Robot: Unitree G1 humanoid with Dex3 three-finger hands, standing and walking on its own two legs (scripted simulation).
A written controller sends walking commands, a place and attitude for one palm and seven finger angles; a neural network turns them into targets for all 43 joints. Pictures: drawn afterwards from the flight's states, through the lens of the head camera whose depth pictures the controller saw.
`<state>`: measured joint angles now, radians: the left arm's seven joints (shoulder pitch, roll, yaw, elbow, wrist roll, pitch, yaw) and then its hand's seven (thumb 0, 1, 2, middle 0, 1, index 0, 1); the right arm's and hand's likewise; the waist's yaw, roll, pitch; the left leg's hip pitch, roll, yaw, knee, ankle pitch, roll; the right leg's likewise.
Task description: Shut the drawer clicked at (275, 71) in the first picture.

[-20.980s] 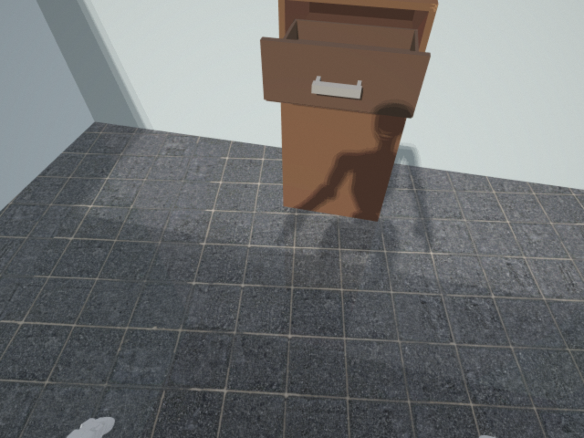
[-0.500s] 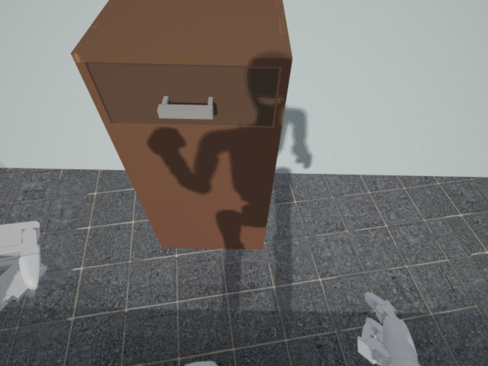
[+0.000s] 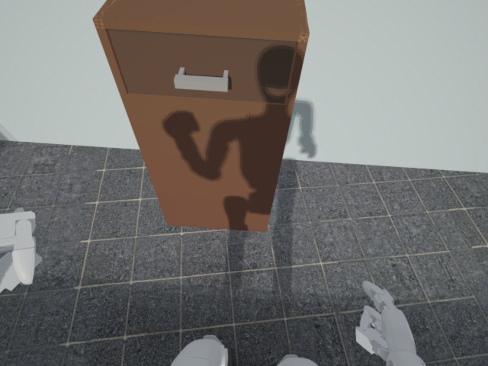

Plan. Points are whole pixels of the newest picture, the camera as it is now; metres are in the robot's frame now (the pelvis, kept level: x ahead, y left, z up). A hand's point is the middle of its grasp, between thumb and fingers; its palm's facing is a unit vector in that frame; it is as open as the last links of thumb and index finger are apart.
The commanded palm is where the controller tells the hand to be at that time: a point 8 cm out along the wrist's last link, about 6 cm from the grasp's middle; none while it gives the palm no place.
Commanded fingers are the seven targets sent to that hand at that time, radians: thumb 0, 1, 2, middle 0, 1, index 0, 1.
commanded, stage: step back with the hand held close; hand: left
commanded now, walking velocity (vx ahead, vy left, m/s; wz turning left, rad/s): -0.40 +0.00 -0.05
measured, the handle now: (202, 77) +0.69 +0.15 +0.06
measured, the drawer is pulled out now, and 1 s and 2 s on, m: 0.00 0.00 0.00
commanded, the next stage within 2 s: stop stepping back and stand still in 0.38 s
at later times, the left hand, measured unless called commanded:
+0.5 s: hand out of the picture +0.11 +0.24 +0.20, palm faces +0.24 -0.85 -0.47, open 3.2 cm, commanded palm +0.05 +0.29 +0.20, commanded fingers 0.00 0.90 0.90 -1.40 -1.60 -1.40 -1.60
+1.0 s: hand out of the picture +0.03 +0.24 +0.19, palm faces +0.32 -0.83 -0.46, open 3.2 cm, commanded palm -0.02 +0.29 +0.20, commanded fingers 0.00 0.90 0.90 -1.40 -1.60 -1.40 -1.60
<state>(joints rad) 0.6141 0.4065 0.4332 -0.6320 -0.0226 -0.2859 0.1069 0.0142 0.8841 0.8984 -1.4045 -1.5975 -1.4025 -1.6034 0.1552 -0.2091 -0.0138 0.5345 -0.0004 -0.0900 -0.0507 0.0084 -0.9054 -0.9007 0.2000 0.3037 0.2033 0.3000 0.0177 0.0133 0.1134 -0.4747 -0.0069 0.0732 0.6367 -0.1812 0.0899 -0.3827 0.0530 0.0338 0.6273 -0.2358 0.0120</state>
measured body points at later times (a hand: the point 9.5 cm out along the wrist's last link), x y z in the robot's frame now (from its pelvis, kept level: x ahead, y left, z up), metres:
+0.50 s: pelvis -0.10 +0.02 +0.02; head -0.06 +0.04 +0.47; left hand +0.10 +0.28 +0.22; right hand +0.06 -0.20 -0.06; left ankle +0.00 +0.12 -0.72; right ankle -0.14 -0.11 -0.69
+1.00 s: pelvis -0.17 +0.01 +0.02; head -0.18 +0.02 +0.47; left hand +0.01 +0.28 +0.22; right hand -0.04 -0.23 -0.06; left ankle -0.14 +0.13 -0.72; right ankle -0.17 -0.10 -0.72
